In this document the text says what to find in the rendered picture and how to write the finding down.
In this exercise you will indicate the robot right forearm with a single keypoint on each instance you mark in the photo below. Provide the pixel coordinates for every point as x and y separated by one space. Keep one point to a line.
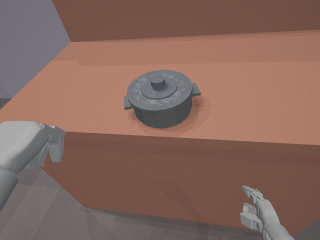
275 231

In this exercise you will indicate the table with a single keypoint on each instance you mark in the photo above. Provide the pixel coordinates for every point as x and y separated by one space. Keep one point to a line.
255 124

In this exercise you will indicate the left robot hand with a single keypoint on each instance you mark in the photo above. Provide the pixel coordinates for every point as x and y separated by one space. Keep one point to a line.
25 145

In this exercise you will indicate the right robot hand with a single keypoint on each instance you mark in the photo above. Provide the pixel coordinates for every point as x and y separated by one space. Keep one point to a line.
256 217

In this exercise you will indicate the robot left forearm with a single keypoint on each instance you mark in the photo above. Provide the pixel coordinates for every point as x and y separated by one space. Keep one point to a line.
8 181

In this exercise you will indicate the knob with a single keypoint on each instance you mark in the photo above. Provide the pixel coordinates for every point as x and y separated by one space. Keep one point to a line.
157 81

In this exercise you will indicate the lid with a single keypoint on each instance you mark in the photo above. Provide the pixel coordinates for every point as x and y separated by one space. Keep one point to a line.
142 96

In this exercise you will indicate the pot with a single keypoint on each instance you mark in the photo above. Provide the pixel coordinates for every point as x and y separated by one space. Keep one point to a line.
168 118

